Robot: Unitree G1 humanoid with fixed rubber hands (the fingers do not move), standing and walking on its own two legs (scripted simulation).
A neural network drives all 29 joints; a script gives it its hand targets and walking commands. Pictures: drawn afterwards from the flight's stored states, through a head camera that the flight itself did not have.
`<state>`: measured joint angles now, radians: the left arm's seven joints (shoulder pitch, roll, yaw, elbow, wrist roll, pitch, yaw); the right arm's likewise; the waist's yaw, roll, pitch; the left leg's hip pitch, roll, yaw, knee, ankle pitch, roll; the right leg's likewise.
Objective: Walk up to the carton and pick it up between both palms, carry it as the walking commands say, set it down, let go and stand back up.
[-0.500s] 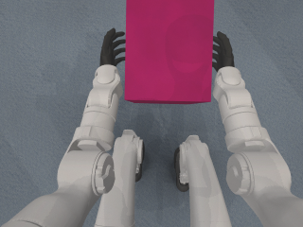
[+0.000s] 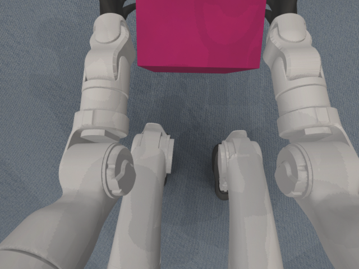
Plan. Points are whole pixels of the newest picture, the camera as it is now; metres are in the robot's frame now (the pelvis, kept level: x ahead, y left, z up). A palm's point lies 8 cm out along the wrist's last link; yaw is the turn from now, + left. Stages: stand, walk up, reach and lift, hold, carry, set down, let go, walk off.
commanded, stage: set down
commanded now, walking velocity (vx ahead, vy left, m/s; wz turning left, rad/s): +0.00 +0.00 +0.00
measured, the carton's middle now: (195, 3) +0.57 +0.03 -0.19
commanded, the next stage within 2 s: none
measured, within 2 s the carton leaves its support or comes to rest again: rests again in 1.50 s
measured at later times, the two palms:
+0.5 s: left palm (123, 12) +0.55 +0.17 -0.19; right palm (263, 12) +0.56 -0.10 -0.21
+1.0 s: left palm (131, 16) +0.57 +0.18 -0.27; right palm (251, 15) +0.59 -0.10 -0.28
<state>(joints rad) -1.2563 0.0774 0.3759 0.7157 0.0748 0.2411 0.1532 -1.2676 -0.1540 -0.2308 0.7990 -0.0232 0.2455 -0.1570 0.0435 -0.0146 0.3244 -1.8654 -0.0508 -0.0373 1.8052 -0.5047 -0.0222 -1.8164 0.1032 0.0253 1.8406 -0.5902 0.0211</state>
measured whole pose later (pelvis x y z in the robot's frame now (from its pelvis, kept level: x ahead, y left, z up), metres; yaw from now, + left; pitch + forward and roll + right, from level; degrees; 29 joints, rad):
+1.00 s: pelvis +0.01 +0.00 -0.10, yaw +0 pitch +34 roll -1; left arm -1.54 0.22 0.33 0.83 -0.01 0.28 0.15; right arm -1.59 -0.29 -0.10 0.94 0.10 0.28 -0.18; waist 0.05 0.01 0.53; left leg -2.16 -0.08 -0.04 2.15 -0.58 -0.03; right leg -2.09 0.10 0.00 2.19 -0.69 0.02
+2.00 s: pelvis +0.01 +0.00 -0.12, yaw +0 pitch +33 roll +1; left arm -1.54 0.26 0.34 0.99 -0.03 0.21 0.08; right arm -1.60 -0.29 -0.12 1.05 0.07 0.23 -0.09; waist 0.05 0.00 0.52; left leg -2.18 -0.05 -0.01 2.22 -0.60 -0.03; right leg -2.14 0.13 0.02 2.27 -0.70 0.03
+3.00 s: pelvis +0.02 +0.00 -0.12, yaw +0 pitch +34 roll +1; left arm -1.56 0.31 0.28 1.13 -0.08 0.09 0.13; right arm -1.61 -0.39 -0.06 1.11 0.14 0.12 -0.12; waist 0.04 0.00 0.52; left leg -2.19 -0.05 -0.01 2.21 -0.61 -0.03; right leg -2.14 0.12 0.02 2.26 -0.71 0.03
